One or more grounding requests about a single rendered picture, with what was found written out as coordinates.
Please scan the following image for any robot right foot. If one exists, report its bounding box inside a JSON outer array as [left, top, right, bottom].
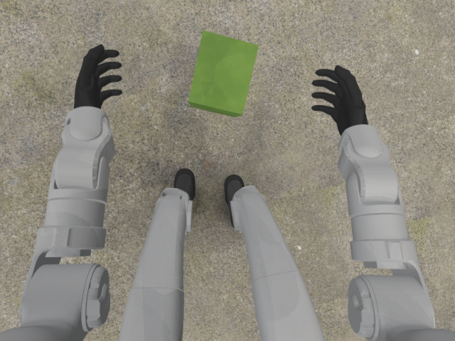
[[225, 175, 245, 231]]

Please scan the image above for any right robot hand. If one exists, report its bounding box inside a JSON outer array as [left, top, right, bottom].
[[311, 65, 368, 135]]

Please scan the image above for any robot left forearm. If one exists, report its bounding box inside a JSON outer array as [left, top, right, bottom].
[[19, 107, 115, 323]]

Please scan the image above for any carton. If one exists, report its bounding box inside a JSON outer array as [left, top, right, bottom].
[[188, 30, 259, 117]]

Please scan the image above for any right robot shin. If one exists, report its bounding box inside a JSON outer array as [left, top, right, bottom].
[[232, 185, 267, 202]]

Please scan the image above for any left robot hand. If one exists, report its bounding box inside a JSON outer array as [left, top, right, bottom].
[[74, 44, 122, 109]]

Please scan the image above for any left robot upper arm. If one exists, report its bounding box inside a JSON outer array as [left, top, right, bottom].
[[0, 264, 110, 341]]

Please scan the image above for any robot right forearm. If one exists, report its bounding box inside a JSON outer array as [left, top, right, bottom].
[[338, 124, 435, 329]]

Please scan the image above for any right robot upper arm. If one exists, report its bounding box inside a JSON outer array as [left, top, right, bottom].
[[348, 275, 455, 341]]

